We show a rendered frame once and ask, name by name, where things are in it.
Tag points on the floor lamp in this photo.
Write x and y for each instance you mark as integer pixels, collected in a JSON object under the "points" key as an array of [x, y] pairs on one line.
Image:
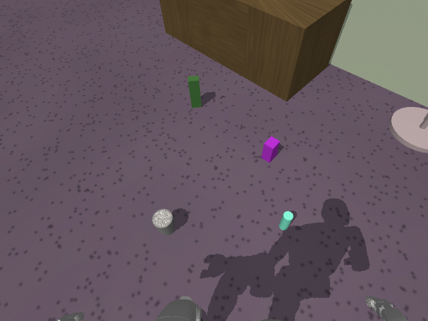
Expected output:
{"points": [[410, 127]]}

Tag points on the right robot hand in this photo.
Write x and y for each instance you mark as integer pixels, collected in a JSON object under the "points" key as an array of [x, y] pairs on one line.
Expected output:
{"points": [[384, 309]]}

